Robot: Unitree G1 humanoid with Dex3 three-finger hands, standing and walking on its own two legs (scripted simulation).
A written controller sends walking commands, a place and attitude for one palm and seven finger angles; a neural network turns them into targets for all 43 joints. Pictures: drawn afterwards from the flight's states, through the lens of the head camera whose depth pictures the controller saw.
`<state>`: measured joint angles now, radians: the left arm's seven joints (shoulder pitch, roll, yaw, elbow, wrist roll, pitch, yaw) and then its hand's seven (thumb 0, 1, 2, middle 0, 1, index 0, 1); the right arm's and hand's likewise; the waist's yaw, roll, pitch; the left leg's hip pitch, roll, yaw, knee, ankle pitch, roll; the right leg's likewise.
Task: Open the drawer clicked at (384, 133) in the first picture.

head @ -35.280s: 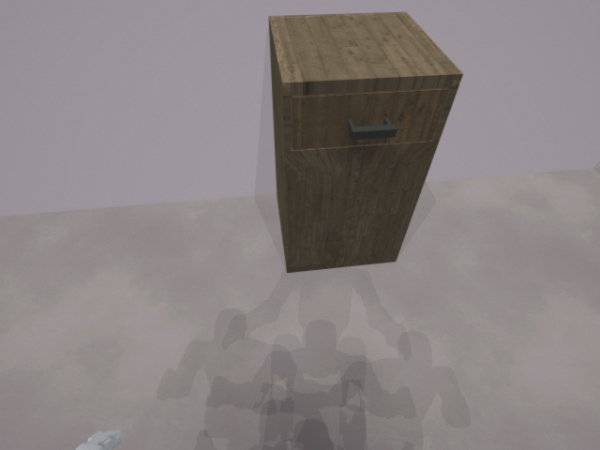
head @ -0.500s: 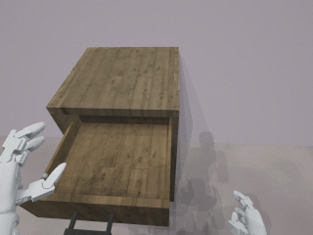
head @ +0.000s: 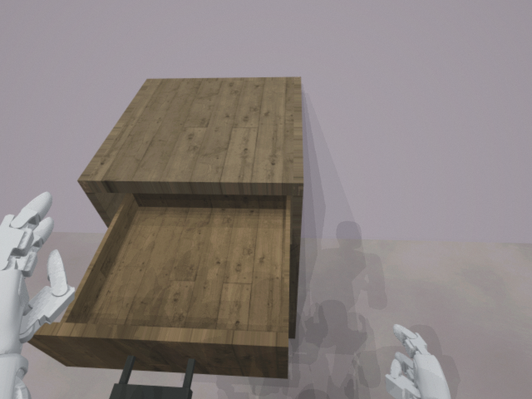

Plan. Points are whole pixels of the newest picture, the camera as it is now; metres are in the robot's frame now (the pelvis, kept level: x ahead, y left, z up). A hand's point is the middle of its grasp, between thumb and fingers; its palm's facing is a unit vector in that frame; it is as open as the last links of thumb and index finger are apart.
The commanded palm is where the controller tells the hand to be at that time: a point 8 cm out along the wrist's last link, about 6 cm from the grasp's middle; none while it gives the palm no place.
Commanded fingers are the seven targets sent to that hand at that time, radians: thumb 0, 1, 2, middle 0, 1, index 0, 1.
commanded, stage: step back with the hand held close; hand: left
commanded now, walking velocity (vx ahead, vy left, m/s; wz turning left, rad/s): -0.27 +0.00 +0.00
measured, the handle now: (155, 380) +0.16 +0.21 -0.08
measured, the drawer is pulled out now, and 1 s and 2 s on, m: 0.29 0.29 0.29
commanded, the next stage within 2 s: stop stepping back and stand still in 1.30 s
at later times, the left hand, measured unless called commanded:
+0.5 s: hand (55, 309) +0.16 +0.25 +0.16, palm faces +0.36 -0.79 -0.50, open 7.4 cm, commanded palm +0.11 +0.29 +0.17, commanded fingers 0.00 0.90 0.90 -0.20 -0.30 -0.20 -0.30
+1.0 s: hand out of the picture +0.07 +0.24 +0.17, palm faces +0.33 -0.80 -0.51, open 7.4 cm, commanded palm +0.01 +0.28 +0.17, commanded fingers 0.00 0.90 0.90 -0.20 -0.30 -0.20 -0.30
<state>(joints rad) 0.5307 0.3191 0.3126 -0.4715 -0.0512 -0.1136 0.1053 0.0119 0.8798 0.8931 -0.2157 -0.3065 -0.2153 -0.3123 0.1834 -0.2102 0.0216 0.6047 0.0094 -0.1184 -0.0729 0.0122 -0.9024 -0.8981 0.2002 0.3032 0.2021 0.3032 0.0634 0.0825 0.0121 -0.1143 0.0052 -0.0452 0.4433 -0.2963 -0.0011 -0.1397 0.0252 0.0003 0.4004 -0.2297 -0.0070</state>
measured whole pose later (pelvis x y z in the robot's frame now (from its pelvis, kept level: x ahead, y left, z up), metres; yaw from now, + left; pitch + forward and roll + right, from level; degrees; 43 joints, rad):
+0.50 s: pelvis -0.04 +0.02 -0.01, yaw -3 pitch +2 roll +1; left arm 0.66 0.37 0.39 -0.62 -0.03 -0.18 0.18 0.01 0.89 0.90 -0.21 -0.30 -0.22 -0.31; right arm 0.18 -0.18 0.00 0.54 -0.02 -0.10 -0.07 0.01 -0.90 -0.90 0.20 0.30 0.20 0.30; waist 0.01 0.01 0.02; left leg -0.30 -0.03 0.02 0.56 -0.29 0.03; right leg -0.30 -0.02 -0.04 0.58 -0.33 -0.01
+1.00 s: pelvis -0.14 +0.01 -0.01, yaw -2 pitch +3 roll +1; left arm 0.66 0.42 0.41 -0.69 -0.05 -0.19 0.17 0.01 0.89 0.90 -0.22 -0.30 -0.21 -0.31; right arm 0.16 -0.15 -0.01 0.59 -0.01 -0.13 -0.05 0.01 -0.90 -0.90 0.20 0.30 0.20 0.30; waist 0.01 -0.03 0.04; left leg -0.32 0.04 0.03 0.53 -0.26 -0.03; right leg -0.33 -0.02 -0.06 0.66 -0.34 0.01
